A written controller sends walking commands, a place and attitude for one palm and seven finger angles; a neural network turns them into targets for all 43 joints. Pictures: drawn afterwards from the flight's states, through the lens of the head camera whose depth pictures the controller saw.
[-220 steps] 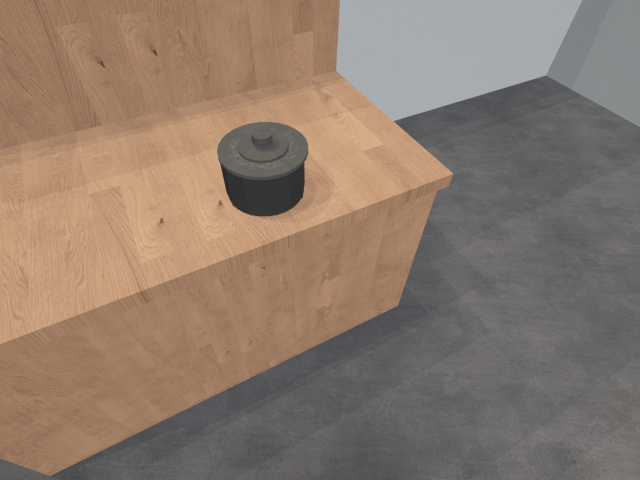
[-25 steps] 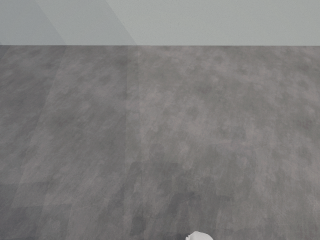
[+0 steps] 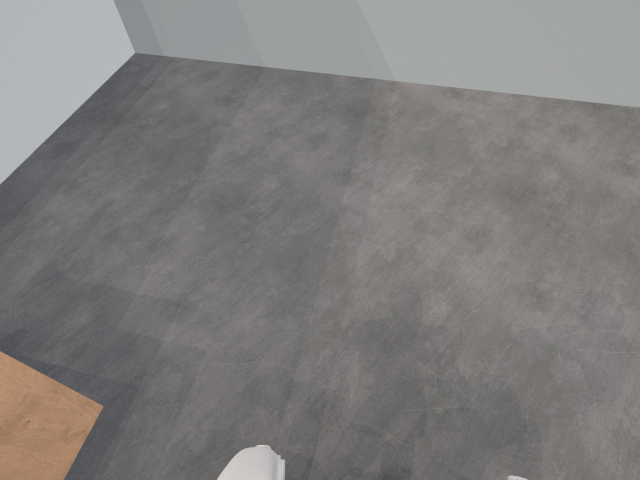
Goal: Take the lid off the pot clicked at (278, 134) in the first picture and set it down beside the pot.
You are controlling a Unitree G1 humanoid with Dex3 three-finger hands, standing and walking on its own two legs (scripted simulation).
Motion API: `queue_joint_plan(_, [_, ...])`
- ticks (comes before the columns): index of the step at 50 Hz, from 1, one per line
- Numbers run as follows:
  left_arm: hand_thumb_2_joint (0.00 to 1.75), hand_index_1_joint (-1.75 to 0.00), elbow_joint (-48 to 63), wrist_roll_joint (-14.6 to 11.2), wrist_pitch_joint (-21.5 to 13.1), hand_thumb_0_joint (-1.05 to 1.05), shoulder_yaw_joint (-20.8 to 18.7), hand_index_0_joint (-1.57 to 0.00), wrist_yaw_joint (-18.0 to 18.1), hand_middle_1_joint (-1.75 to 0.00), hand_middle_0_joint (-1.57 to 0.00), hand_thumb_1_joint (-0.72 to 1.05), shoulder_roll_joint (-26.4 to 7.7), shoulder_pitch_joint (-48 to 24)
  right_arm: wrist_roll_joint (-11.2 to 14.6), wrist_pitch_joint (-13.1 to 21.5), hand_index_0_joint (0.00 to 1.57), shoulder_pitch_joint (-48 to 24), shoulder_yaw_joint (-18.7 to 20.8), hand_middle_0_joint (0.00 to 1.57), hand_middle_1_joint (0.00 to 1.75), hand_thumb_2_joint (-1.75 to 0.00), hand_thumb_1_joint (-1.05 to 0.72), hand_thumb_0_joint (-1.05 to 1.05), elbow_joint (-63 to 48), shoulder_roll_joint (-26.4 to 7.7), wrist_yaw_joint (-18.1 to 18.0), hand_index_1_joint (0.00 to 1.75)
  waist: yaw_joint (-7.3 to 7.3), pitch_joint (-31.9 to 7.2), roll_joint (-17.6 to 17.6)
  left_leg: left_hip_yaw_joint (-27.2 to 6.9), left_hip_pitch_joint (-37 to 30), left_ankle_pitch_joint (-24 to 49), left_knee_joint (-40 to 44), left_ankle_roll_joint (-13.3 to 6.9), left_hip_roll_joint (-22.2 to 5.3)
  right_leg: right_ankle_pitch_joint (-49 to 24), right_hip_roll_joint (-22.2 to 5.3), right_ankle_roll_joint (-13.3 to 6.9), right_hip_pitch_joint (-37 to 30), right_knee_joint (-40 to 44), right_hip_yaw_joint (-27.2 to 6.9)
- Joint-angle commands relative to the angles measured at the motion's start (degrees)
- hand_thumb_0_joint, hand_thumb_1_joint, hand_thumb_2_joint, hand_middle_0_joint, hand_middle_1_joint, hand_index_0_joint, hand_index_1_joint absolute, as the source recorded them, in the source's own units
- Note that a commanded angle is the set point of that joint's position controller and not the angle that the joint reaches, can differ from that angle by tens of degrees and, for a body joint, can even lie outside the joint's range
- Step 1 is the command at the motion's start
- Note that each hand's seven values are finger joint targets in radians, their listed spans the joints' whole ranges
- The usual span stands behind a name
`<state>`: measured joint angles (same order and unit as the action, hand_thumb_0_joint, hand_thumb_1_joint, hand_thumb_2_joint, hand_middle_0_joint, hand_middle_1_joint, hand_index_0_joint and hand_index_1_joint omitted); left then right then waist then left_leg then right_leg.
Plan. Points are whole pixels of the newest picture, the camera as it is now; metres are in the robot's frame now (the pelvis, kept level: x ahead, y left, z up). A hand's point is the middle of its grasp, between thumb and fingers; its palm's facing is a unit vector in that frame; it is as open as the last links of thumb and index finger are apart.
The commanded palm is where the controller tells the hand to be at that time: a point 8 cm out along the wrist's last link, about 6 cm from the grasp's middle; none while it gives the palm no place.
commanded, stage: turn to face it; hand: left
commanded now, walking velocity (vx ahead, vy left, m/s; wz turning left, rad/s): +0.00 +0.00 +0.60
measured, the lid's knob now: out of the picture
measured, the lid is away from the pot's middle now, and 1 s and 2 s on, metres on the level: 0.00 0.00 0.00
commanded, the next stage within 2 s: none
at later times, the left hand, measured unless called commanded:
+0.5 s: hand out of the picture +0.04 +0.26 -0.15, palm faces +0.30 -0.90 -0.31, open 7.4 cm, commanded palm none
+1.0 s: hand out of the picture -0.10 +0.23 -0.20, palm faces +0.59 -0.77 -0.23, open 7.4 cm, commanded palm none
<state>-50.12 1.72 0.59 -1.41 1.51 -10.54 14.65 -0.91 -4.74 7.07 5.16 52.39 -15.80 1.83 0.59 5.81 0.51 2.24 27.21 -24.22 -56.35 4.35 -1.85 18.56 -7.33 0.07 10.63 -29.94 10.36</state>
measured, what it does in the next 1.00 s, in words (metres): steps on the spot, turning left: left foot, then right foot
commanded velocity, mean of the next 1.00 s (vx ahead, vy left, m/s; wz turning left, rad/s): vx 0.00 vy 0.00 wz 0.60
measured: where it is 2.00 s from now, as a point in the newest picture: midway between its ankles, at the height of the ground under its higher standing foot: outside the picture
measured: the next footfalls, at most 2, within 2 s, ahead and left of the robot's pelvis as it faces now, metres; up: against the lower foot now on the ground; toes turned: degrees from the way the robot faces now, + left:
left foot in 0.14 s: +0.05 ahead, +0.14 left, +0.00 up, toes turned +11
right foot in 0.54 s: +0.09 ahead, -0.11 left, +0.00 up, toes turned +18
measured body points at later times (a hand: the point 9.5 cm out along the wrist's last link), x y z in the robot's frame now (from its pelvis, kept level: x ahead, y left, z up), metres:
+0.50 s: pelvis +0.00 +0.01 -0.01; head +0.04 +0.02 +0.44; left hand +0.02 +0.30 -0.13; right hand +0.16 -0.22 -0.15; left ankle +0.01 +0.13 -0.74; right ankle +0.05 -0.13 -0.72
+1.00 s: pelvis -0.01 +0.03 -0.02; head +0.01 +0.09 +0.43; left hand -0.13 +0.27 -0.18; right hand +0.24 -0.12 -0.13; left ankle -0.06 +0.11 -0.74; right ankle +0.05 -0.12 -0.72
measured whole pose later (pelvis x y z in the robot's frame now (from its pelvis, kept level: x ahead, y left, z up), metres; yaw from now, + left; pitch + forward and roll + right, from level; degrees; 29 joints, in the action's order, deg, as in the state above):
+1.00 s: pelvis -0.01 +0.03 -0.02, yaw +35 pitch +0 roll +0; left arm -51.1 1.1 3.5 -3.5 1.1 -15.5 13.9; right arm -0.5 -1.9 6.6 4.0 51.0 -13.8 2.0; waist 1.3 6.4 4.7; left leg 4.3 18.5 -17.8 -37.3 -1.7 0.3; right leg 29.2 -10.5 4.8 19.7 -49.6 7.5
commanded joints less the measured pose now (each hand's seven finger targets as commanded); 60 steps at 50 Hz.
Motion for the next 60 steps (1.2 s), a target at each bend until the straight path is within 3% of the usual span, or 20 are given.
queue_joint_plan(1, [0.9, -0.3, 2.95, 0.06, -0.51, 0.0, -4.73, -0.2, 0.68, -0.3, -0.2, 0.9, -14.69, 3.31, 0.48, 2.3, 0.2, -5.62, -0.48, 0.2, 0.3, -0.9, -0.9, 0.0, -6.9, -2.05, 0.05, 0.3, 2.55, -6.39, 12.55, 3.58, -1.09, -0.47, 10.07, -0.97, 0.6, -36.3, -13.92, -7.09, -7.91, 4.57, -6.68])
queue_joint_plan(5, [0.9, -0.3, 2.39, -0.77, -0.2, 0.0, -5.12, -0.2, 0.2, -0.3, -0.2, 0.9, -14.63, 2.14, 0.13, 3.52, 0.2, 2.83, 0.41, 0.2, 0.3, -0.9, -0.9, 0.0, -5.09, -5.34, -0.32, 0.3, -1.99, -12.07, 6.5, 3.53, -19.88, 15.28, 32.39, -3.34, 1.17, -33.59, -11.86, -1.39, -2.5, -11.73, -1.27])
queue_joint_plan(7, [0.9, -0.3, 6.72, -1.15, 0.17, 0.0, -3.4, -0.2, -0.3, -0.3, -0.2, 0.9, -8.68, -1.38, 0.58, 3.99, 0.2, 11.97, 3.3, 0.2, 0.3, -0.9, -0.9, 0.0, -3.34, -16.57, -1.36, 0.3, -6.72, -16.65, -19.03, -26.98, -36.1, 58.67, 33.42, -16.61, -22.26, 20.64, 0.85, 5.76, 24.9, -35.46, -4.1])
queue_joint_plan(8, [0.9, -0.3, 6.88, -0.73, 0.99, 0.0, -3.7, -0.2, 0.12, -0.3, -0.2, 0.9, -10.64, -3.18, 0.59, 3.34, 0.2, 12.57, 2.89, 0.2, 0.3, -0.9, -0.9, 0.0, -2.46, -15.43, -1.51, 0.3, -6.3, -15.37, -11.49, -21.84, -32.7, 54.79, 32.07, -18.56, -22.65, 19.55, -0.58, 4.68, 24.94, -38.6, -9.29])
queue_joint_plan(12, [0.9, -0.3, 3.39, -0.49, 1.67, 0.0, -4.49, -0.2, -0.64, -0.3, -0.2, 0.9, -10.74, -2.16, 0.01, 3.74, 0.2, -0.73, 0.95, 0.2, 0.3, -0.9, -0.9, 0.0, -5.97, -9.29, -2.14, 0.3, -0.71, -5.95, -10.73, -15.14, -14.56, 24.55, 37.72, -12.74, -10.86, 4.47, 0.03, 5.22, 20.54, -37.04, -10.93])
queue_joint_plan(17, [0.9, -0.3, 3.54, -0.61, 1.94, 0.0, -4.23, -0.2, -0.66, -0.3, -0.2, 0.9, -10.09, -2.19, 0.0, 3.58, 0.2, 0.11, 1.4, 0.2, 0.3, -0.9, -0.9, 0.0, -6.02, -9.72, -1.93, 0.3, -0.71, -5.94, -8.98, -17.76, -12.48, 12.55, 40.07, -13.23, -9.11, 3.24, 2.28, 5.56, 17.36, -26.76, -10.58])
queue_joint_plan(22, [0.9, -0.3, 5.34, -0.97, 1.04, 0.0, -3.76, -0.2, -0.33, -0.3, -0.2, 0.9, -9.25, -3.42, -0.38, 3.11, 0.2, 1.83, 2.18, 0.2, 0.3, -0.9, -0.9, 0.0, -5.59, -10.33, -1.89, 0.3, -1.54, -8.25, -9.52, -22.74, -14.25, 19.21, 36.21, -13.81, -9.09, 5.21, 5.38, 4.77, 11.91, -13.43, -10.12])
queue_joint_plan(25, [0.9, -0.3, 4.54, -1.3, -0.09, 0.0, -3.99, -0.2, 0.01, -0.3, -0.2, 0.9, -10.31, 1.56, 0.25, 2.92, 0.2, -0.08, 2.28, 0.2, 0.3, -0.9, -0.9, 0.0, -6.17, -9.58, -1.87, 0.3, 1.26, -10.33, -7.36, -22.37, -8.37, 23.22, 29.13, -10.87, -6.19, -3.74, 6.25, 4.25, -1.03, 2.56, -9.86])
queue_joint_plan(26, [0.9, -0.3, 4.38, -0.87, -0.76, 0.0, -4.64, -0.2, 0.35, -0.3, -0.2, 0.9, -13.05, 3.47, 0.71, 2.99, 0.2, 0.39, 1.91, 0.2, 0.3, -0.9, -0.9, 0.0, -6.5, -6.85, -1.66, 0.3, 2.25, -11.44, 0.21, -19.02, -1.61, 14.67, 22.45, -7.43, -1.94, -4.48, -0.48, 2.91, -8.62, 11.71, -15.7])
queue_joint_plan(27, [0.9, -0.3, 4.7, -0.02, -1.06, 0.0, -5.66, -0.2, 0.76, -0.3, -0.2, 0.9, -18.77, 3.55, 0.93, 3.11, 0.2, 1.25, 1.12, 0.2, 0.3, -0.9, -0.9, 0.0, -7.64, -2.55, -1.51, 0.3, 2.43, -10.58, 17.55, -6.76, 8.75, -5.34, 8.49, -2.14, 6.93, -7.66, -16.78, -3.42, -12.56, 16.42, -32.47])
queue_joint_plan(28, [0.9, -0.3, 5.39, -0.39, -0.72, 0.0, -5.37, -0.2, 0.9, -0.3, -0.2, 0.9, -18.99, 2.84, 0.04, 2.98, 0.2, 0.33, 1.63, 0.2, 0.3, -0.9, -0.9, 0.0, -7.99, -5.53, -1.5, 0.3, 2.49, -9.29, 14.3, -7.34, 8.45, -10.9, -3.17, -2.15, 4.54, -11.07, -21.49, -8.14, -5.74, 15.31, -33.13])
queue_joint_plan(29, [0.9, -0.3, 5.93, -0.47, -0.88, 0.0, -4.8, -0.2, 1.06, -0.3, -0.2, 0.9, -15.64, -0.5, -0.24, 2.63, 0.2, 1.05, 1.72, 0.2, 0.3, -0.9, -0.9, 0.0, -7.1, -5.79, -1.22, 0.3, 0.48, -7.27, 8.37, -8.92, 8.16, -6.71, -9.24, -2.38, 2.89, -10.78, -18.13, -8.87, -2.13, 14.56, -27.7])
queue_joint_plan(32, [0.9, -0.3, 6.88, -0.59, -1.14, 0.0, -3.59, -0.2, 0.81, -0.3, -0.2, 0.9, -11.91, -5.36, -0.24, 1.87, 0.2, 3.35, 1.41, 0.2, 0.3, -0.9, -0.9, 0.0, -4.53, -4.64, -0.12, 0.3, -1.89, -5.26, 9.6, -4.62, 7.21, 0.3, -13.49, -0.72, 0.9, -19.46, -10.97, -6.81, -1.94, 10.73, -15.36])
queue_joint_plan(41, [0.9, -0.3, 4.04, 0.01, -0.41, 0.0, -4.53, -0.2, 0.51, -0.3, -0.2, 0.9, -15.28, 1.76, 0.54, 2.11, 0.2, -3.68, -0.08, 0.2, 0.3, -0.9, -0.9, 0.0, -5.82, -2.27, 0.33, 0.3, 2.52, -5.61, 13.01, 2.8, -0.42, -1.57, 7.81, -0.28, 0.99, -29.13, -13.11, -7.17, -6.32, 6.89, -8.18])
queue_joint_plan(45, [0.9, -0.3, 3.55, -0.31, 0.09, 0.0, -5.09, -0.2, 0.22, -0.3, -0.2, 0.9, -15.62, 0.51, 0.58, 3.07, 0.2, 0.81, 0.01, 0.2, 0.3, -0.9, -0.9, 0.0, -5.03, -3.4, 0.03, 0.3, 0.24, -8.95, 11.07, 4.33, -10.66, 5.94, 23.94, -1.72, 1.66, -28.52, -13.16, -3.7, -5.06, -1.19, -4.04])
queue_joint_plan(46, [0.9, -0.3, 3.78, -0.83, 0.4, 0.0, -5.08, -0.2, 0.07, -0.3, -0.2, 0.9, -14.89, 0.46, 0.38, 3.51, 0.2, 4.33, 0.61, 0.2, 0.3, -0.9, -0.9, 0.0, -4.17, -5.26, -0.02, 0.3, -1.85, -11.01, 5.79, 2.64, -19.13, 14.13, 32.07, -2.54, 1.04, -24.82, -11.72, -0.82, -0.14, -8.59, -1.71])
queue_joint_plan(48, [0.9, -0.3, 7.66, -1.06, 0.79, 0.0, -3.28, -0.2, -0.37, -0.3, -0.2, 0.9, -8.72, -3.22, 0.51, 3.96, 0.2, 12.47, 3.44, 0.2, 0.3, -0.9, -0.9, 0.0, -2.94, -16.41, -1.11, 0.3, -6.49, -14.3, -20.9, -27.66, -32.2, 50.61, 35.63, -15.06, -21.64, 21.56, 0.61, 6.17, 24.9, -31.78, -3.81])
queue_joint_plan(49, [0.9, -0.3, 7.82, -0.67, 1.31, 0.0, -3.55, -0.2, -0.12, -0.3, -0.2, 0.9, -10.49, -5.24, 0.31, 3.5, 0.2, 13.64, 3.14, 0.2, 0.3, -0.9, -0.9, 0.0, -1.86, -15.48, -1.35, 0.3, -6.44, -13.75, -13.27, -23.73, -30.23, 48.9, 33.84, -17.4, -22.1, 19.25, -0.53, 4.83, 25.05, -36.5, -8.98])
queue_joint_plan(54, [0.9, -0.3, 3.17, -0.55, 1.48, 0.0, -4.11, -0.2, -0.8, -0.3, -0.2, 0.9, -10.42, -3.45, 0.23, 4.31, 0.2, 2.62, 0.84, 0.2, 0.3, -0.9, -0.9, 0.0, -4.78, -9.06, -2.42, 0.3, -0.92, -7.46, -8.16, -15.29, -19.68, 33.61, 37.2, -11.85, -9.92, 1.91, 0.54, 5.87, 22.34, -37.89, -10.86])
queue_joint_plan(60, [0.9, -0.3, 3.47, -0.56, 1.39, 0.0, -4.04, -0.2, -0.44, -0.3, -0.2, 0.9, -11.05, -5.42, 0.36, 4.14, 0.2, 5.8, 1.09, 0.2, 0.3, -0.9, -0.9, 0.0, -3.82, -9.19, -2.38, 0.3, -1.91, -8.06, -8.26, -19.37, -22.04, 29.56, 38.23, -13.04, -8.97, 0.97, 2.02, 6.82, 21.91, -30.76, -11.69])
